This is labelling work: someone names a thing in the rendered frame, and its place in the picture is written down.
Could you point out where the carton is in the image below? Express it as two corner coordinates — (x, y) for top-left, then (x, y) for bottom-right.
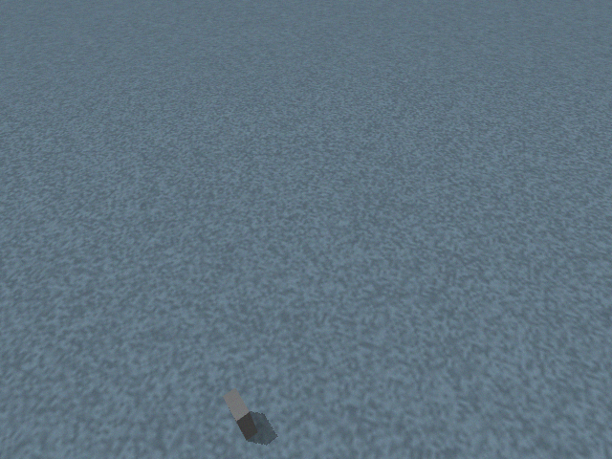
(223, 388), (258, 441)

